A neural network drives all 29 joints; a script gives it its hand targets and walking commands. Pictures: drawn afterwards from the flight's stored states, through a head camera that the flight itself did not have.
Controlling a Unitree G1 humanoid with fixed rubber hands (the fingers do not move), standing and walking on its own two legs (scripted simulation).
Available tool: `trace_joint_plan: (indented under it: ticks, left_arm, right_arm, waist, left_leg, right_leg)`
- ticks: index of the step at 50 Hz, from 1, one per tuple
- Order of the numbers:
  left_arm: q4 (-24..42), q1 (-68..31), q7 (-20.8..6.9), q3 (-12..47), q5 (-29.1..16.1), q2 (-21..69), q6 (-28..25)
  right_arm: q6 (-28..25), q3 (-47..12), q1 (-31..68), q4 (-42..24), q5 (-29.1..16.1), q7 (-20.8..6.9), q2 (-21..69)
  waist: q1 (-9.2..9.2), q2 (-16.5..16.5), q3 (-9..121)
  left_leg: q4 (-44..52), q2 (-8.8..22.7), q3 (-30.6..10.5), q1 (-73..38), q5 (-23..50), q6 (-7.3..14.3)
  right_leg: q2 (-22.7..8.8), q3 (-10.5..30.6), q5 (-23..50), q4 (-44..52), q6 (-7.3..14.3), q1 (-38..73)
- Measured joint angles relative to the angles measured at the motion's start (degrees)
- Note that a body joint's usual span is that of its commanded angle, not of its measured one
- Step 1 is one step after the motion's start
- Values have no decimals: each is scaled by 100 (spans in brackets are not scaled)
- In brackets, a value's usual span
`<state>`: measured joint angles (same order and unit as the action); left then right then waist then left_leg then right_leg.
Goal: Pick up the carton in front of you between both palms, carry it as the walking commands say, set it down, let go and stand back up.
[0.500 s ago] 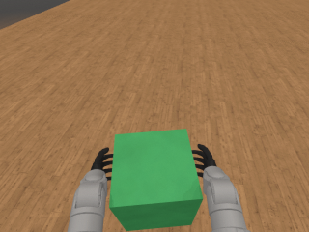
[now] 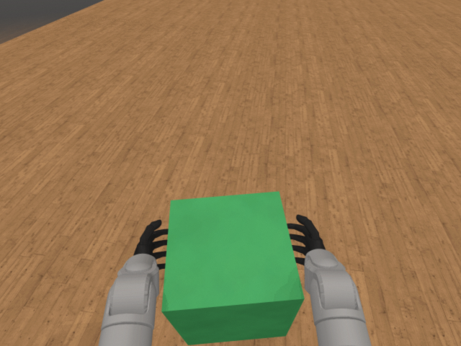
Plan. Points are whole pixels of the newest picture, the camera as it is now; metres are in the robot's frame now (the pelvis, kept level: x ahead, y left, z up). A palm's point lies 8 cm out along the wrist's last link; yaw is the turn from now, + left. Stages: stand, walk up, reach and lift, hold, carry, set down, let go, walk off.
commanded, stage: carry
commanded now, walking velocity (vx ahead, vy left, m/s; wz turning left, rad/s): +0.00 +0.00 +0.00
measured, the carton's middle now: (231, 271) +0.31 +0.00 -0.05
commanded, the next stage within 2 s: hold in 0.12 s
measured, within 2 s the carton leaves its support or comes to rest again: neither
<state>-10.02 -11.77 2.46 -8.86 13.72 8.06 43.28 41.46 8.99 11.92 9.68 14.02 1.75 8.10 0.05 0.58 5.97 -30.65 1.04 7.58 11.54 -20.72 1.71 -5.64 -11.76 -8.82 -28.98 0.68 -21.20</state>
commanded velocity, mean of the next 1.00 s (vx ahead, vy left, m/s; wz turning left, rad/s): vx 0.00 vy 0.00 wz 0.00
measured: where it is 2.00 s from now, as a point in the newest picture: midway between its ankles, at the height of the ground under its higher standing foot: outside the picture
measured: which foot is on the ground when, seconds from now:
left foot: down 0.00-1.00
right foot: down 0.00-1.00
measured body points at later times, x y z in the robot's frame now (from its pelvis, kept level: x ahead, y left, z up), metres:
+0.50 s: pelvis -0.02 -0.02 +0.01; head -0.05 -0.04 +0.46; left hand +0.25 +0.17 +0.04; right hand +0.29 -0.13 +0.04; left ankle -0.05 +0.09 -0.73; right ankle +0.06 -0.14 -0.73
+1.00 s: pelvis -0.02 -0.06 +0.01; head -0.06 -0.09 +0.45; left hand +0.26 +0.13 +0.05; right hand +0.31 -0.16 +0.05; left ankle -0.05 +0.09 -0.73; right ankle +0.06 -0.14 -0.73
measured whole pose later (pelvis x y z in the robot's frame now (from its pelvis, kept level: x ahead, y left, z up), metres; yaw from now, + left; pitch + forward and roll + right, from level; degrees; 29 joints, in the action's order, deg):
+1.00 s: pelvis -0.02 -0.06 +0.01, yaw +8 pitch -9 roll +0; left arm -22.4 -19.8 -2.1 -19.0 19.0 10.0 37.5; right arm 40.1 15.9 19.6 17.9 18.5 -0.3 10.0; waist -0.4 3.5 -3.0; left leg -26.1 1.2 -4.4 1.3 -16.4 1.2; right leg 1.2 -4.7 -7.3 -23.1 2.7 -6.9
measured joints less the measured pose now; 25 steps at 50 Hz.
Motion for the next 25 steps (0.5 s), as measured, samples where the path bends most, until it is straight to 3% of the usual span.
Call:
trace_joint_plan:
  ticks: [7,9,13,18,25]
  left_arm:
    - [-42,-18,-21,-25,19,5,-39]
    - [-90,-17,-53,4,32,7,-170]
    - [-204,-36,-71,-3,69,8,-314]
    - [-225,-8,-68,-111,2,2,-343]
    - [-447,-161,-162,-214,43,30,-349]
  right_arm:
    - [1,11,13,-4,1,2,5]
    - [-11,-10,-75,-156,0,-12,-12]
    - [-72,-76,-245,-287,-42,-39,-38]
    - [-114,-118,-111,-85,65,-15,-18]
    - [-118,87,113,181,228,-40,22]
  waist:
    - [6,22,-131]
    - [-70,103,-460]
    - [-111,87,-784]
    - [44,140,-891]
    - [26,189,-914]
  left_leg:
    - [40,1,5,-118,21,16]
    - [255,-33,-184,-451,195,115]
    - [678,-186,-495,-861,424,25]
    - [780,-204,-650,-998,548,-12]
    - [694,-155,-773,-1024,580,-84]
  right_leg:
    - [40,63,107,85,11,135]
    - [250,475,196,369,14,553]
    - [385,1127,293,744,-131,1077]
    - [373,1054,308,885,-192,1291]
    - [411,934,326,838,-105,1371]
